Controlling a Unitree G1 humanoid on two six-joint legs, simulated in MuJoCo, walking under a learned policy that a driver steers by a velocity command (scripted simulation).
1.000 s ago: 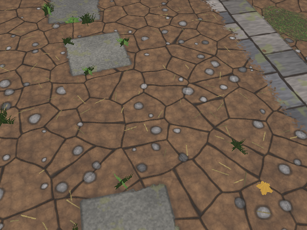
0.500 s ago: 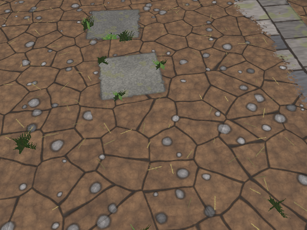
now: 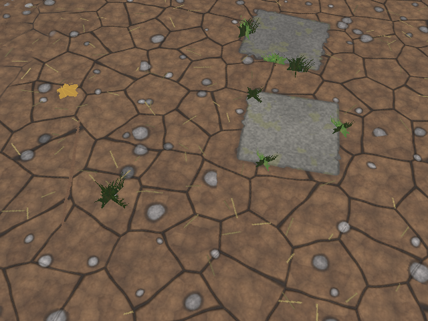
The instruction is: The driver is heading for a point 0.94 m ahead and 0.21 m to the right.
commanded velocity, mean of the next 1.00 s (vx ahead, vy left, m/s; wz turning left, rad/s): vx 0.50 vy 0.00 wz -0.25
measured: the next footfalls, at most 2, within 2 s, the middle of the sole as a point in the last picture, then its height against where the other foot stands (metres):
right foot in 0.38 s outside the picture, level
left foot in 0.86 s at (210, 237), level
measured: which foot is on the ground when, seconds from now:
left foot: down 0.00-0.38, up 0.40-0.84, down 0.86-1.00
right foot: up 0.00-0.36, down 0.38-0.88, up 0.90-1.00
